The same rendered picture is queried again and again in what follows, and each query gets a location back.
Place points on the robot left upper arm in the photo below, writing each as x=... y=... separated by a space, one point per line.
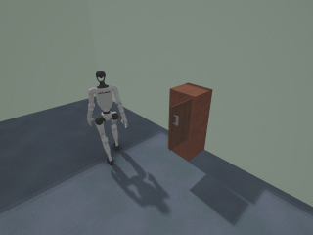
x=91 y=93

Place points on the robot right upper arm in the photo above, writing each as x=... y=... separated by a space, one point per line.
x=116 y=94

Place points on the robot left forearm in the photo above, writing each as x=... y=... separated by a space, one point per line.
x=90 y=111

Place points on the handle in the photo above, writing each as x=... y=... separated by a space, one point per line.
x=176 y=121

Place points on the cupboard door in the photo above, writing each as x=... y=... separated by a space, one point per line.
x=180 y=133

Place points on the robot right hand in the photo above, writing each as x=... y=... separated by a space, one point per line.
x=124 y=121

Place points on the right robot shin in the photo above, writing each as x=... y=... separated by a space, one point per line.
x=115 y=136

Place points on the robot right forearm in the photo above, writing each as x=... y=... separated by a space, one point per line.
x=121 y=110

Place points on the right robot foot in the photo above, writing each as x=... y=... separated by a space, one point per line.
x=116 y=147

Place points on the robot left hand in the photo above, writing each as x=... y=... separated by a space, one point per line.
x=89 y=120

